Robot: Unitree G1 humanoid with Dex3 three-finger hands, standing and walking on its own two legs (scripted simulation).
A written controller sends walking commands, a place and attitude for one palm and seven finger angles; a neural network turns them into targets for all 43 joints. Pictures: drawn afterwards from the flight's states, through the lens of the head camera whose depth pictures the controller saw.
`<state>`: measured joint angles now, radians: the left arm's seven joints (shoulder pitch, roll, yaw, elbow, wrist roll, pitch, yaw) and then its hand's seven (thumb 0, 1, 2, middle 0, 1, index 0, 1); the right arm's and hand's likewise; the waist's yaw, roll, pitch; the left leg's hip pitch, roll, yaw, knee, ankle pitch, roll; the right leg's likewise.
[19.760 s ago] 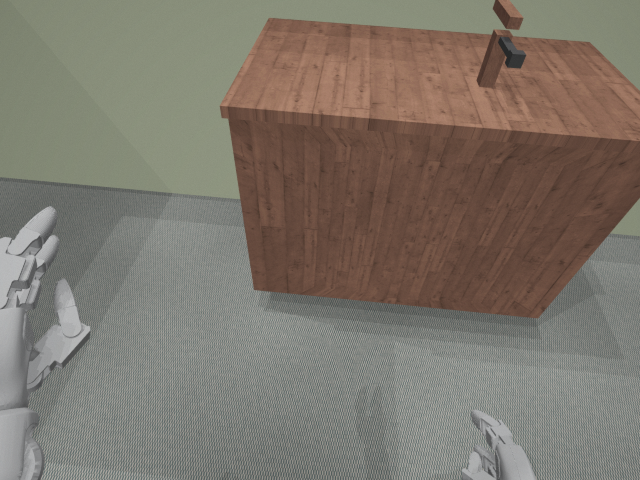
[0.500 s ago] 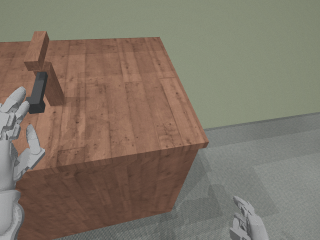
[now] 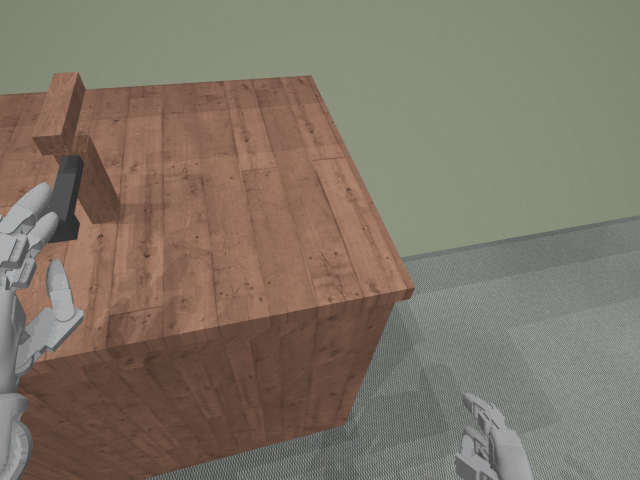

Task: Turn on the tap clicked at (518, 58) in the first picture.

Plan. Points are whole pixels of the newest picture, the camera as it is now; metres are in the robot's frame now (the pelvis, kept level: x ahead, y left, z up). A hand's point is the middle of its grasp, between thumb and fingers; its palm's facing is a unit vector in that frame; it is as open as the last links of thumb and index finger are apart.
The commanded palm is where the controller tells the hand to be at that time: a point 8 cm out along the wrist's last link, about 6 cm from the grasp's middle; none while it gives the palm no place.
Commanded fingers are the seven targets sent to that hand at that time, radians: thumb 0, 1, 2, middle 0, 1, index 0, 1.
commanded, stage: look again from close up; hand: left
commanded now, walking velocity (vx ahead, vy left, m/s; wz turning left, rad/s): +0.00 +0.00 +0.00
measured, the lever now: (58, 224) +0.32 +0.32 +0.15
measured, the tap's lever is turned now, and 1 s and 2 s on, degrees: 0 7 7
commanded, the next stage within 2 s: turn the palm inward beside the body in 0.14 s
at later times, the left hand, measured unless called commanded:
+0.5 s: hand (86, 302) +0.23 +0.24 +0.16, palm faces +0.44 -0.83 -0.35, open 7.4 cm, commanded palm +0.16 +0.27 +0.18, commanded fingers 0.00 0.90 0.90 -0.20 -0.30 -0.20 -0.30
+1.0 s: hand (108, 298) +0.23 +0.22 +0.18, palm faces +0.44 -0.84 -0.32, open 7.4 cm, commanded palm +0.16 +0.25 +0.19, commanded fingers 0.00 0.90 0.90 -0.20 -0.30 -0.20 -0.30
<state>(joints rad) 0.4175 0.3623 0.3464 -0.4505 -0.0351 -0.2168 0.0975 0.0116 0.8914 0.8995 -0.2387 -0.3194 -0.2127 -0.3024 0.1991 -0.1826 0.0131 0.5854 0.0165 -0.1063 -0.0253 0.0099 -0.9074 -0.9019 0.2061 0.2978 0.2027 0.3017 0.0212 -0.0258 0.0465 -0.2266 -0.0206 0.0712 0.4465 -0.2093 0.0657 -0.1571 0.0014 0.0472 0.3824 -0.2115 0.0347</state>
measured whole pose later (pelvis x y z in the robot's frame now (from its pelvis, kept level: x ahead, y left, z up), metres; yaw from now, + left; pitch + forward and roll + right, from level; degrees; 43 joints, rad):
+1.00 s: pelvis +0.03 -0.06 -0.01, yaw +4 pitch +1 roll +1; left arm 0.30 0.42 0.40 -0.43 -0.21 0.10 0.00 0.01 0.89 0.90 -0.21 -0.31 -0.21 -0.30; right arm 0.16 -0.24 0.01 0.68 0.05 -0.14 -0.07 0.01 -0.91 -0.90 0.20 0.30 0.20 0.30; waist 0.07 0.03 -0.05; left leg -0.31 0.01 -0.01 0.60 -0.31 -0.02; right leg -0.24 0.04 -0.03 0.61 -0.38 -0.05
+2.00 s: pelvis -0.01 -0.06 -0.01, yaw +6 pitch -6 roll +0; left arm 0.30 0.33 0.34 -0.71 -0.31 0.52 0.12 0.01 0.90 0.90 -0.21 -0.31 -0.21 -0.30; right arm 0.10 -0.25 0.07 0.71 0.10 -0.18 -0.11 0.01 -0.91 -0.90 0.20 0.30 0.20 0.30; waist 0.11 0.08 -0.04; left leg -0.23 -0.01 -0.05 0.58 -0.25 -0.01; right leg -0.15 0.03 -0.07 0.58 -0.33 -0.04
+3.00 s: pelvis +0.00 -0.07 -0.01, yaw +5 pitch -4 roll +0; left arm 0.09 0.37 0.39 -0.40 -0.31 0.47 0.09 0.01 0.90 0.90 -0.21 -0.30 -0.21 -0.30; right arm 0.11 -0.26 0.05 0.74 0.10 -0.20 -0.13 0.01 -0.91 -0.90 0.20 0.30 0.20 0.30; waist 0.08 0.07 -0.03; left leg -0.23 0.01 -0.04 0.53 -0.24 -0.02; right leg -0.16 0.04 -0.07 0.53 -0.32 -0.06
